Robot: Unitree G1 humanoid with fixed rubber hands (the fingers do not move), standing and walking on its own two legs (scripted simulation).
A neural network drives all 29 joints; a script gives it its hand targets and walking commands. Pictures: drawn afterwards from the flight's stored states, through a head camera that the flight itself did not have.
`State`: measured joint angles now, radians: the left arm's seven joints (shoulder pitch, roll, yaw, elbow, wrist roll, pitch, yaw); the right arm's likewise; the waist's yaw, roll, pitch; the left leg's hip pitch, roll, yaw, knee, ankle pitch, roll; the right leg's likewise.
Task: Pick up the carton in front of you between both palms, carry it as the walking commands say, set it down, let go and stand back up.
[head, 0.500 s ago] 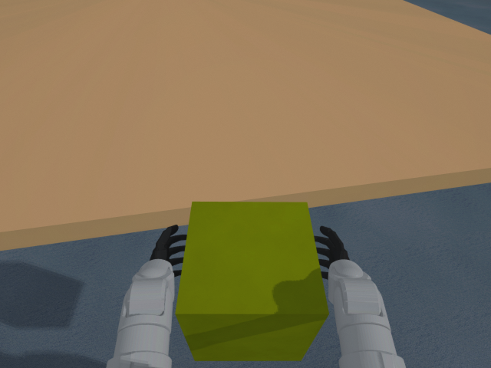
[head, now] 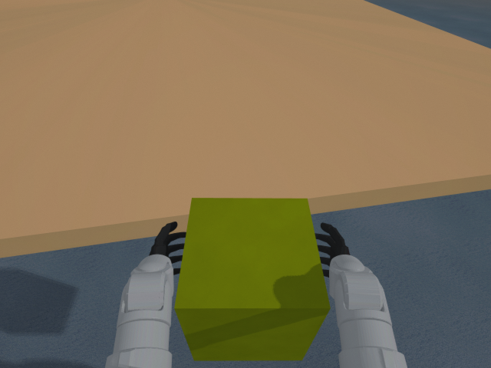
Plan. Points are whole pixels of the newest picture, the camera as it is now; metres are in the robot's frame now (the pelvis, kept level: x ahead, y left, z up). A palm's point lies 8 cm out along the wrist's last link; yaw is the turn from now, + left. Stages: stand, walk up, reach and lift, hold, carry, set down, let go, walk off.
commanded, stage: hold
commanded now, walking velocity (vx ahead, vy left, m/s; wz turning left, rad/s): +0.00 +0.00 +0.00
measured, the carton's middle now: (248, 282) +0.30 +0.00 -0.03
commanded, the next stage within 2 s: carry in 0.60 s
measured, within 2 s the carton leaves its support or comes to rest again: neither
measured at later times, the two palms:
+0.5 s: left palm (161, 262) +0.29 +0.15 +0.05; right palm (339, 262) +0.29 -0.15 +0.05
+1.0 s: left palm (161, 213) +0.38 +0.16 +0.07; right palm (322, 216) +0.37 -0.14 +0.07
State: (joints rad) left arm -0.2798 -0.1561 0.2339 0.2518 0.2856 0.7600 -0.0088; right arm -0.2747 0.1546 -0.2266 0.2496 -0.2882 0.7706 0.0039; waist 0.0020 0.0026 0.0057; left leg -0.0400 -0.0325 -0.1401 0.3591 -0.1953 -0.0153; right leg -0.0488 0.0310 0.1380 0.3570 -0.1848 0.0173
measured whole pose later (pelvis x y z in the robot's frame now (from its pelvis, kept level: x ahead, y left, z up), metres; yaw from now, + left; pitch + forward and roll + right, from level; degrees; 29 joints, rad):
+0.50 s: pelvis +0.00 +0.00 +0.00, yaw +0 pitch -7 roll +0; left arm -0.28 -0.16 0.24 0.25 0.29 0.75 -0.01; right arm -0.28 0.16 -0.23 0.25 -0.29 0.77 0.00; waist 0.00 0.00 0.01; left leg -0.04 -0.03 -0.14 0.35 -0.20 -0.02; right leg -0.05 0.03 0.13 0.35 -0.18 0.01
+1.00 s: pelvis +0.10 +0.01 -0.01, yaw +1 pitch +5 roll -2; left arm -0.20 -0.12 0.12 -0.17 0.10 1.08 0.08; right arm -0.16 0.13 -0.11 -0.23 -0.13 1.10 -0.09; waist 0.00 0.04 -0.16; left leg -0.23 0.07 0.01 0.59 -0.42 -0.01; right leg -0.29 0.00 -0.15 0.49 -0.26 -0.02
